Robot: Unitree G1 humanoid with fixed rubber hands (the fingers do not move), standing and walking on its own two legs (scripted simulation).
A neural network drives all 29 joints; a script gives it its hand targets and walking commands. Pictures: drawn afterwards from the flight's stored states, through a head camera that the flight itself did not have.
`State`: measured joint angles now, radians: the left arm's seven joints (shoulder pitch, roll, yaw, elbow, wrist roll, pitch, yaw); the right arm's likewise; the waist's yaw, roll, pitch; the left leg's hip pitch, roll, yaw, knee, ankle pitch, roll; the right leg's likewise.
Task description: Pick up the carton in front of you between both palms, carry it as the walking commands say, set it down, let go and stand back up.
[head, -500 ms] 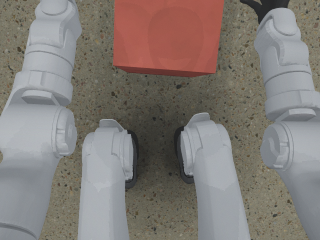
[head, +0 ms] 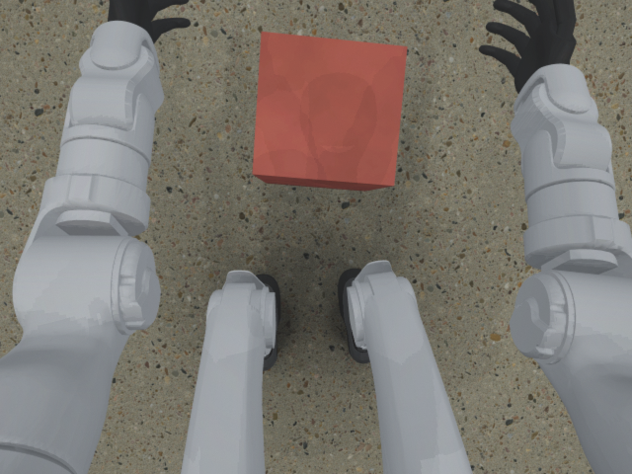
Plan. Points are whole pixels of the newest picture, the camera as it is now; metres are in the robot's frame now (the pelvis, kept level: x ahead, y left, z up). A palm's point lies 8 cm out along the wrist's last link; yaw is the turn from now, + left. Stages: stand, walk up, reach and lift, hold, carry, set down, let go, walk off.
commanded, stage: set down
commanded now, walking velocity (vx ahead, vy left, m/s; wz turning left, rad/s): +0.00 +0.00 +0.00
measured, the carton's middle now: (323, 127) +0.51 -0.04 -0.40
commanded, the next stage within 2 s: let go in 0.28 s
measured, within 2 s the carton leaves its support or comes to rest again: neither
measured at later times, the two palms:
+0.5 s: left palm (39, 5) +0.51 +0.17 +0.02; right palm out of the picture +0.47 -0.24 +0.03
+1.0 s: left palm out of the picture +0.35 +0.21 +0.14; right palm out of the picture +0.32 -0.24 +0.15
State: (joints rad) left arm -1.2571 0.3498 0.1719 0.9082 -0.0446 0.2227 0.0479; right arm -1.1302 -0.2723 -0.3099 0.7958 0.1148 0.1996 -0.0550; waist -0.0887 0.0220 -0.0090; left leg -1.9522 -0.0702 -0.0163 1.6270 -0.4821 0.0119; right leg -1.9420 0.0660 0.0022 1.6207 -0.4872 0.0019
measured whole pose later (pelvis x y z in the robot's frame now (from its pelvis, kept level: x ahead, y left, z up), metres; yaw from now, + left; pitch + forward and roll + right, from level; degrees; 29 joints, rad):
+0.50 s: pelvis +0.04 +0.00 +0.14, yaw +1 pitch +43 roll +0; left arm -0.94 0.20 0.25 0.81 0.11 0.16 0.06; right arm -0.83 -0.22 -0.32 0.75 -0.05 0.12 0.05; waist -0.06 0.02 -0.07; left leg -1.46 -0.07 -0.04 1.03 -0.32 0.00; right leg -1.45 0.06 0.03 1.04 -0.33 -0.01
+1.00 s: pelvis +0.10 -0.01 +0.23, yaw +1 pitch +18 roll +0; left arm -0.06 0.18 0.11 0.57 0.04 0.00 0.00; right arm 0.01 -0.18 -0.08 0.53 0.02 -0.02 0.07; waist -0.05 -0.03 -0.05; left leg -0.62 -0.04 -0.05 0.59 -0.28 0.01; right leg -0.62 0.06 0.05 0.60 -0.28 -0.03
